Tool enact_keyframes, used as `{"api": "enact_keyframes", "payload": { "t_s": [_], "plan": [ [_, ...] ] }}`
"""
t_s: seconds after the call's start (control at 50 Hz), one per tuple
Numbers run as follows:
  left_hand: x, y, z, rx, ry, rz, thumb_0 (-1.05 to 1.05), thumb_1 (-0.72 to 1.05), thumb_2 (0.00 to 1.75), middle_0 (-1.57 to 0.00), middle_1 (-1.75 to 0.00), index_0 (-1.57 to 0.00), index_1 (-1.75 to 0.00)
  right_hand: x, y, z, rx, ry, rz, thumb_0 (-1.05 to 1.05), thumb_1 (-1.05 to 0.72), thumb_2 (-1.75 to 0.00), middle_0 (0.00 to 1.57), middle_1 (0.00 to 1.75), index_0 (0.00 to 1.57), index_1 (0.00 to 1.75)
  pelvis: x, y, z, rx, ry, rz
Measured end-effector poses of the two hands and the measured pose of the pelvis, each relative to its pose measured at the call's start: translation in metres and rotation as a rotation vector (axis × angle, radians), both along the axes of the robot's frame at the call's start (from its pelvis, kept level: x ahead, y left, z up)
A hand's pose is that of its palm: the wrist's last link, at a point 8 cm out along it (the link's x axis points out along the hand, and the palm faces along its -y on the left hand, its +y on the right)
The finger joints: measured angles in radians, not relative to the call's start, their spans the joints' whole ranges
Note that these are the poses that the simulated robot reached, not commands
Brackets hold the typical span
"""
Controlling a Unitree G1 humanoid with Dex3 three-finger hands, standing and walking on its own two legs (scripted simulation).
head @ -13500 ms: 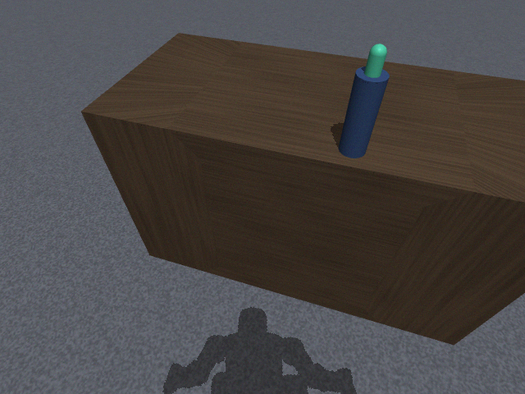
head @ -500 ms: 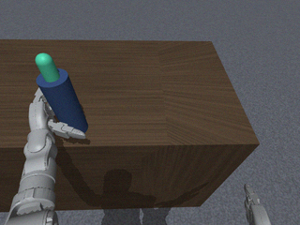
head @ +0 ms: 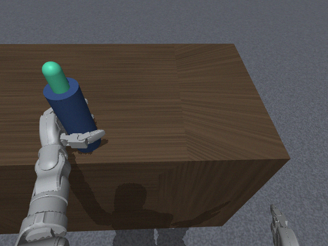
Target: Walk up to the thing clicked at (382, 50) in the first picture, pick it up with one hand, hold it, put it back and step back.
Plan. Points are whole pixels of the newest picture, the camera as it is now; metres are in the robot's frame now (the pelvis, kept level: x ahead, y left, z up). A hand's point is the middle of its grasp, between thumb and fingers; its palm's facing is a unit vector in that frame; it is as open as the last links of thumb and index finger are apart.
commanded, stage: close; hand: left
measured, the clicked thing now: (73, 111) +0.40 +0.21 +0.14
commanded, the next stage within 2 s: settle in 0.04 s
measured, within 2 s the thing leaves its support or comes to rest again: leaves its support in 0.30 s
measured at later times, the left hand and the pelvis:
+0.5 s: hand (76, 113) +0.40 +0.21 +0.13, palm faces +0.25 -0.97 +0.01, open 9.3 cm; pelvis +0.00 -0.01 +0.00, yaw +0 degrees
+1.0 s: hand (72, 100) +0.40 +0.21 +0.17, palm faces +0.25 -0.97 +0.01, open 9.4 cm; pelvis -0.01 -0.01 +0.01, yaw +0 degrees
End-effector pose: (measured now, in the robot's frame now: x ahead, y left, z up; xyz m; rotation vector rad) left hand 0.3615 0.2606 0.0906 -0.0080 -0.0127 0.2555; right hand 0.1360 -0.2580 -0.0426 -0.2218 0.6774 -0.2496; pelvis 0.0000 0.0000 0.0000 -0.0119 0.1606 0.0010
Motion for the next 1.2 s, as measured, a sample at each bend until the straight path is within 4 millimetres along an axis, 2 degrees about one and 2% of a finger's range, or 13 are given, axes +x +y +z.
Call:
{"api": "enact_keyframes", "payload": {
  "t_s": [0.16,0.3,0.46,0.64,1.2],
  "plan": [
    [-0.001,0.004,0.0,-0.001,-0.003,0.002,-0.01,-0.33,0.85,-0.84,-0.89,-0.85,-0.89,0.003,0.003,-0.003,0.007,0.003,0.017,-0.01,0.5,-0.05,0.05,0.05,0.05,0.05,-0.004,-0.002,-0.002,0.002,0.003,0.006],
    [0.0,0.002,0.006,0.015,0.004,-0.006,-0.01,-0.27,1.07,-0.77,-0.97,-0.78,-0.97,-0.002,0.005,-0.006,0.02,0.012,0.017,-0.01,0.5,-0.05,0.06,0.05,0.05,0.05,-0.005,-0.003,-0.001,0.003,-0.001,0.004],
    [0.002,-0.002,0.032,0.017,-0.034,-0.006,0.0,-0.3,1.1,-0.77,-1.0,-0.77,-1.01,0.001,0.006,-0.004,0.033,-0.001,0.007,-0.01,0.51,-0.06,0.06,0.05,0.05,0.05,-0.003,-0.005,0.003,0.006,-0.024,0.004],
    [0.004,-0.003,0.051,0.009,-0.026,-0.004,0.0,-0.32,1.13,-0.77,-1.01,-0.77,-1.02,0.003,0.004,-0.002,0.041,-0.014,-0.006,-0.01,0.51,-0.06,0.05,0.05,0.05,0.05,-0.003,-0.006,0.006,0.008,-0.047,0.003],
    [0.006,-0.007,0.088,0.013,-0.014,-0.008,0.0,-0.34,1.15,-0.77,-1.03,-0.77,-1.03,-0.006,-0.003,-0.001,0.043,-0.031,-0.028,-0.01,0.53,-0.05,0.05,0.05,0.05,0.05,-0.011,-0.007,0.015,0.011,-0.083,0.002]
  ]
}}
